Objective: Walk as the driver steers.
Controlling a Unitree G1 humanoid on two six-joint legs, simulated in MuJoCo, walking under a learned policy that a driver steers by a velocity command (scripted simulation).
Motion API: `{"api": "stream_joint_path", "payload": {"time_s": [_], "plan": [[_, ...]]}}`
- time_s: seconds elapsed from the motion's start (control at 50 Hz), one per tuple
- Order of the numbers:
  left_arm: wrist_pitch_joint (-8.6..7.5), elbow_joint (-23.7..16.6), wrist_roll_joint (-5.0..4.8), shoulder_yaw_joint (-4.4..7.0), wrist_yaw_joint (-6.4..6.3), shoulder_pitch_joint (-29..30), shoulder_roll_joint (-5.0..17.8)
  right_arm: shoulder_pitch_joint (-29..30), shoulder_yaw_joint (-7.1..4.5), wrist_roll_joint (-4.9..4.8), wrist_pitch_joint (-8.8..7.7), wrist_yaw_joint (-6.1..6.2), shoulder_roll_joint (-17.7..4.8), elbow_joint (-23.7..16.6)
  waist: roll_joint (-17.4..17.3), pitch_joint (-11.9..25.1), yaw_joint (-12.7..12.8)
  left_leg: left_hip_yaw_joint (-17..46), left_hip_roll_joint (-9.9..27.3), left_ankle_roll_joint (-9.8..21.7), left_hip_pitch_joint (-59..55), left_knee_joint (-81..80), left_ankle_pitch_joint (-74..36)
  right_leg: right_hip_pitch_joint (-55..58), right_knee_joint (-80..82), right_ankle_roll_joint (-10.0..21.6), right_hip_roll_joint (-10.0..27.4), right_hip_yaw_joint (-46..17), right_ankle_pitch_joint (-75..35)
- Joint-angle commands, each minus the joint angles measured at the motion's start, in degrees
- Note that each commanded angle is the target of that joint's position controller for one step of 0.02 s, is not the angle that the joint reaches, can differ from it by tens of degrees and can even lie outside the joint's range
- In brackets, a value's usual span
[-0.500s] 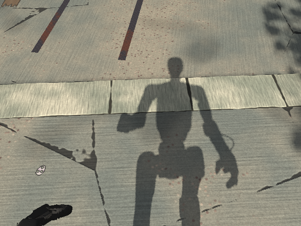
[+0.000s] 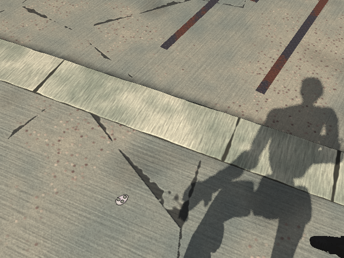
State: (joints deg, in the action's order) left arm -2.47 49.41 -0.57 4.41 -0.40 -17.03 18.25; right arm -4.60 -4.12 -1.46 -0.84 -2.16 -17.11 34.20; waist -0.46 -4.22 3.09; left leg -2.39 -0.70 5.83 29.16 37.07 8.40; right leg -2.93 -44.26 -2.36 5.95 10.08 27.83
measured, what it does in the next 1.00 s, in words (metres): walks ahead: right foot, then left foot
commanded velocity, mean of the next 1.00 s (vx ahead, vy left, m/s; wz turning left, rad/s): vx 0.32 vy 0.00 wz -0.06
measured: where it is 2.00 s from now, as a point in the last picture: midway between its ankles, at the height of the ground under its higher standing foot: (244, 147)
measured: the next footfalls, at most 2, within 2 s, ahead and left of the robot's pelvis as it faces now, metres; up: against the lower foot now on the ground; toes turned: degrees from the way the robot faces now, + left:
right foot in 0.42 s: +0.43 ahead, -0.08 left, +0.00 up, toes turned +10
left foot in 0.82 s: +0.39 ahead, +0.15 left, +0.00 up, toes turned -7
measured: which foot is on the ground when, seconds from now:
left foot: down 0.00-0.46, up 0.48-0.80, down 0.82-1.00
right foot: up 0.00-0.40, down 0.42-0.82, up 0.84-1.00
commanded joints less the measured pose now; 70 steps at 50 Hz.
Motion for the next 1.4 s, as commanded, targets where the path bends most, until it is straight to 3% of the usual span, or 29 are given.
{"api": "stream_joint_path", "payload": {"time_s": [0.02,0.04,0.08,0.2,0.32,0.42,0.44,0.46,0.48,0.5,0.54,0.58,0.62,0.78,0.82,0.84,0.86,0.92,1.0,1.02,1.1,1.22,1.26,1.28,1.3,1.32,1.34,1.36,1.4], "plan": [[-4.18,-9.41,-1.19,0.36,0.91,5.84,7.68,-18.90,-3.94,0.11,-1.50,0.30,-12.60,-0.10,-6.42,20.70,-10.20,45.97,19.01,15.75,-49.96,-21.30,15.90,-44.01,-35.31,1.78,-4.86,-15.21,3.46],[-5.13,-10.39,-1.93,0.22,1.15,8.00,7.66,-17.00,-3.27,0.40,-2.24,0.27,-10.81,0.39,-5.41,13.66,-8.85,37.88,17.00,13.61,-42.63,-21.42,11.98,-44.79,-31.52,3.00,-2.69,-14.38,-1.90],[-5.16,-8.89,0.52,0.53,0.37,6.87,7.36,-10.06,-2.21,0.75,-2.59,0.57,-7.75,-0.45,-1.30,8.10,-3.93,27.47,12.31,10.62,-28.49,-21.90,-0.38,-37.24,-22.19,2.44,1.03,-14.86,-8.82],[-2.62,-10.50,1.78,0.03,0.25,11.08,4.24,-10.44,-2.42,1.16,-2.71,2.68,-9.25,0.57,-2.06,4.08,-2.86,17.86,7.71,9.93,-16.54,-23.44,-20.86,-32.61,-6.69,-2.09,-1.23,-12.80,-20.23],[-3.46,-10.98,1.02,-1.17,2.37,16.84,1.94,-14.69,-1.30,1.23,-1.64,3.82,-6.77,4.71,-4.47,5.83,-6.71,12.98,6.61,4.60,-17.89,-19.40,-21.69,-23.18,11.64,-0.12,-4.67,-11.32,-39.46],[-4.00,-9.06,1.67,0.22,3.08,9.79,5.51,-12.08,-0.95,1.77,-1.52,3.65,-6.53,6.36,-3.76,7.73,-2.20,12.91,7.58,1.97,-25.17,-5.42,-31.93,-16.70,18.86,5.82,-6.24,-10.32,-34.61],[-4.17,-8.80,2.10,0.77,2.82,6.46,8.11,-13.14,-0.68,2.46,-1.64,3.77,-5.89,5.81,0.20,12.21,-1.53,10.50,3.44,-0.59,-22.62,4.04,-26.10,-7.79,17.72,8.15,-1.99,-15.03,-53.87],[-3.75,-9.53,3.02,0.98,2.61,4.52,11.08,-20.34,0.01,2.63,-1.88,3.73,-4.10,5.82,9.91,19.96,-4.03,8.14,-2.47,-5.20,-9.25,21.57,-1.03,9.14,14.85,18.20,9.41,-29.84,-69.45],[-2.66,-9.08,1.57,0.28,2.62,3.32,7.08,-21.69,0.17,3.03,-1.45,3.52,-5.22,6.23,14.73,24.26,-3.29,7.98,-5.23,-8.19,-1.75,30.98,28.18,13.47,19.00,23.83,14.52,-42.09,-64.81],[-1.78,-9.90,0.04,0.13,2.69,4.90,6.77,-18.99,-0.71,1.87,-0.69,3.30,-8.65,5.72,9.71,21.15,-2.60,10.52,-2.94,-8.47,2.18,35.43,27.95,9.77,21.84,22.61,13.67,-43.75,-46.26],[-0.04,-11.39,-0.01,0.15,2.07,8.90,6.65,-11.17,-1.04,1.19,1.15,3.76,-8.25,4.22,2.89,11.09,-2.13,8.99,-0.80,-8.77,6.34,35.49,22.81,-2.57,26.09,18.47,9.78,-38.47,-25.20],[1.07,-11.75,0.21,0.37,1.20,10.10,6.97,-10.40,-1.00,1.67,1.73,4.09,-6.66,3.34,4.95,8.28,-4.11,7.94,1.15,-8.14,1.80,24.32,18.59,-12.07,30.77,15.05,4.78,-35.54,-5.44],[1.66,-12.54,0.53,0.73,0.40,10.52,7.14,-10.64,-0.47,1.92,0.86,4.10,-4.67,3.70,9.47,8.67,-4.18,5.39,-0.12,-8.46,-3.08,16.38,17.18,-15.74,32.91,14.51,1.96,-33.19,-2.36],[3.08,-14.12,-1.06,1.74,-0.70,9.02,7.83,-10.79,-0.55,0.83,-2.92,3.01,-4.14,4.52,8.49,9.33,-5.78,4.20,-1.63,-6.28,-18.50,-9.48,5.35,-21.27,29.75,12.50,-0.77,-35.15,6.18],[2.94,-15.26,-0.89,0.61,-0.49,9.95,3.81,-17.70,-1.79,1.30,-3.42,3.80,-7.99,6.11,2.41,9.06,-8.95,12.41,8.68,-2.44,-31.02,-17.75,12.00,-33.06,17.61,6.97,-5.88,-29.89,8.45],[2.26,-16.84,-1.24,-0.35,-0.21,10.01,-0.37,-19.16,-2.71,2.57,-3.09,3.94,-12.17,6.54,-11.15,8.15,-8.21,30.16,19.79,2.43,-33.55,-24.37,28.73,-43.21,1.05,4.75,-12.91,-17.94,4.34],[1.29,-18.24,-0.88,0.34,0.08,10.69,3.11,-15.86,-3.08,3.72,-3.50,3.57,-13.08,5.82,-12.86,3.68,-6.56,38.19,24.25,5.95,-28.38,-26.80,34.61,-48.05,-8.51,4.65,-8.28,-18.61,0.02],[0.88,-15.18,-0.23,1.39,0.91,6.59,5.25,-11.60,-1.51,1.54,-4.04,4.23,-7.09,4.78,-7.28,1.95,-4.74,24.43,18.15,2.11,-29.71,-26.55,22.17,-49.36,-15.91,2.47,-5.47,-17.83,-10.57],[0.89,-16.79,-0.66,0.57,1.81,10.31,2.25,-14.61,-1.12,2.43,-4.46,4.07,-6.52,6.08,-6.21,0.75,-6.72,11.30,15.52,2.10,-27.00,-28.22,7.00,-47.31,-17.22,0.10,-3.64,-14.89,-19.70],[-1.40,-13.49,6.03,-1.28,4.73,5.85,-1.26,-12.65,1.72,5.81,-6.99,3.61,-0.43,3.46,-8.94,3.19,-6.75,9.74,15.17,4.68,-24.87,-31.99,12.43,-44.52,-18.06,-0.01,-3.65,-10.30,-22.07],[-3.21,-14.40,3.38,-0.98,6.68,14.22,0.25,-18.38,1.70,5.41,-7.08,2.56,-5.14,6.39,-4.87,0.65,-9.70,3.11,16.68,4.65,-29.01,-31.84,3.31,-44.45,-4.48,0.98,-1.94,-9.01,-25.94],[-3.79,-15.97,3.84,-1.78,5.60,16.74,1.08,-21.36,1.80,6.09,-5.34,1.58,-7.63,10.35,-7.59,-0.68,-7.75,-2.20,20.86,3.92,-34.06,-26.56,-10.44,-34.73,7.13,7.75,-5.66,-5.14,-18.91],[-4.72,-15.16,2.29,-0.61,4.88,10.75,3.63,-19.32,1.57,6.78,-5.66,1.69,-9.74,11.07,-6.69,3.24,-1.76,-7.97,18.69,2.17,-28.96,-14.95,-31.59,-17.38,12.30,10.58,-11.04,-1.69,-25.57],[-5.21,-12.80,2.26,1.11,3.80,2.74,6.92,-22.23,2.18,8.67,-6.23,1.25,-7.68,11.93,-3.47,9.59,0.77,-11.73,14.62,-1.51,-21.06,-1.02,-34.85,-0.59,9.18,12.88,-12.38,-3.81,-26.74],[-4.27,-9.87,2.91,2.23,1.82,-11.07,9.96,-29.77,4.94,11.14,-6.83,0.73,0.57,10.36,6.07,27.11,1.57,-9.73,10.06,-6.97,-2.56,18.55,-16.19,30.91,3.41,24.06,-2.52,-20.71,-33.77],[-3.47,-7.08,3.09,0.84,1.88,-23.04,8.43,-26.97,5.60,9.14,-7.53,-1.56,0.83,9.01,7.61,35.07,6.59,-1.86,-1.04,-8.99,12.44,34.17,23.73,44.05,17.66,31.56,10.75,-49.22,-19.80],[-4.54,-3.00,4.12,1.59,2.15,-26.24,8.23,-8.31,4.79,4.91,-7.56,-1.77,-0.49,5.68,4.62,11.90,12.68,6.57,-0.19,-6.29,29.57,42.55,20.30,32.91,23.11,22.59,9.32,-47.18,-14.69],[-5.46,-2.94,2.89,1.60,2.65,-22.01,8.63,-2.21,4.14,4.58,-8.18,-0.55,-2.28,3.89,6.26,4.04,10.77,8.12,2.95,-5.60,30.79,44.68,17.40,18.66,24.07,19.78,7.86,-41.42,-11.70],[-6.15,-4.43,1.90,-1.60,3.98,-9.19,1.42,-6.79,4.18,7.39,-7.83,1.67,-2.99,4.65,4.31,5.44,0.08,9.18,6.34,-4.13,16.76,39.00,11.74,-2.60,25.31,20.29,6.21,-35.38,-15.88]]}}
Keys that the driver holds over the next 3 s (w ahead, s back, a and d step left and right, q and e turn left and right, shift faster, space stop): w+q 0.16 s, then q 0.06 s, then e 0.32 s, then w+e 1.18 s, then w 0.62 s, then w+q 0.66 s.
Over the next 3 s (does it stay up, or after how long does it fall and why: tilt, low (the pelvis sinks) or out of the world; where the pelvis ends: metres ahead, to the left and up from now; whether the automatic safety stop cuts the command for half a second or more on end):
stays up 1.33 -0.60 -0.09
